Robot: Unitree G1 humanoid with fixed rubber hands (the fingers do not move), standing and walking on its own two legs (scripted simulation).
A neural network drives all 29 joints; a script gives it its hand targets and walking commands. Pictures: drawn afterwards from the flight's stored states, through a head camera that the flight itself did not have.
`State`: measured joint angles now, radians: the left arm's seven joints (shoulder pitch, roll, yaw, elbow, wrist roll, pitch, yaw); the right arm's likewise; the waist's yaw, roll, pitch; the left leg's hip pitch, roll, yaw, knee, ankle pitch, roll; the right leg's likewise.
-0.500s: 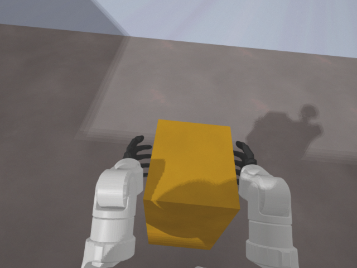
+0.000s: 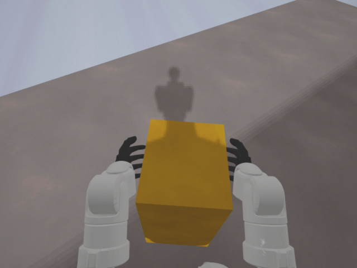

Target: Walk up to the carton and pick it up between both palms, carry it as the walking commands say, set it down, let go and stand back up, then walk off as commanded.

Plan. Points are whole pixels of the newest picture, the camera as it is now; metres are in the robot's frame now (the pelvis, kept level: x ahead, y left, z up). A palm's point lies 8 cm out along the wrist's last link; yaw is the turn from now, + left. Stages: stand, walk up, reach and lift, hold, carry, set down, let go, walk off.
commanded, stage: carry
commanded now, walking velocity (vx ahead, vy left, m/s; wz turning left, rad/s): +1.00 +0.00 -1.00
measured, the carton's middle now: (181, 188) +0.29 -0.01 +0.01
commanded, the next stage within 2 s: none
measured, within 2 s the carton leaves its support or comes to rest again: neither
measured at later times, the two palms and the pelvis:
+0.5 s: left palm (172, 54) +0.77 +0.01 +0.07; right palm (242, 68) +0.69 -0.22 +0.07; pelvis +0.45 -0.01 -0.02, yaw -23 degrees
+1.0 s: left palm (248, 23) +1.11 -0.35 +0.05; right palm (298, 42) +0.93 -0.53 +0.05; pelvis +0.81 -0.23 -0.01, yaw -47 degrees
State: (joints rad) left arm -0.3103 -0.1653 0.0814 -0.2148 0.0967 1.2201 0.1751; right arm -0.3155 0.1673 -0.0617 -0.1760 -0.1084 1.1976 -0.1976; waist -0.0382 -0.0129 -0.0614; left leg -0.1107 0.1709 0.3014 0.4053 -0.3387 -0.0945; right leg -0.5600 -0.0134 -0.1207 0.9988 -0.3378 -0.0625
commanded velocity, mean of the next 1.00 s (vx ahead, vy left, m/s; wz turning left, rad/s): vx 0.86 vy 0.00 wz -0.86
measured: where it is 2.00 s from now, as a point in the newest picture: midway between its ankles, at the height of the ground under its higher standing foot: (230, 143)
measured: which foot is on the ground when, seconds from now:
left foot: down 0.00-0.16, up 0.18-0.48, down 0.50-0.86, up 0.88-1.00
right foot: up 0.00-0.14, down 0.16-0.52, up 0.54-0.84, down 0.86-1.00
